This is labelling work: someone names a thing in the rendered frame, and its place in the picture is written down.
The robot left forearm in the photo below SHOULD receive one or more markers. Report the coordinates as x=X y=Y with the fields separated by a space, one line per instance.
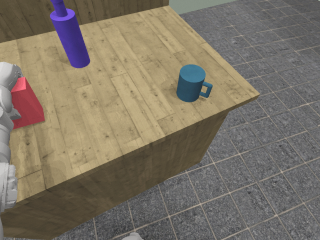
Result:
x=6 y=124

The table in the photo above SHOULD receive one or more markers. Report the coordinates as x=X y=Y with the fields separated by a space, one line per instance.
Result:
x=114 y=128

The sponge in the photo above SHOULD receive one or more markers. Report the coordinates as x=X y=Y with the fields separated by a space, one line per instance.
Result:
x=26 y=103

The robot left hand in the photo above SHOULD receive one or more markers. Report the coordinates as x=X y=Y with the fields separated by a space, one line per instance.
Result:
x=9 y=74

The left robot shin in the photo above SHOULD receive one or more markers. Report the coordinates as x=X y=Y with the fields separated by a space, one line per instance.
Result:
x=135 y=234

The left robot upper arm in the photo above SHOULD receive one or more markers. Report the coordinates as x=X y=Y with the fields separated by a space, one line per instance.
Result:
x=8 y=190

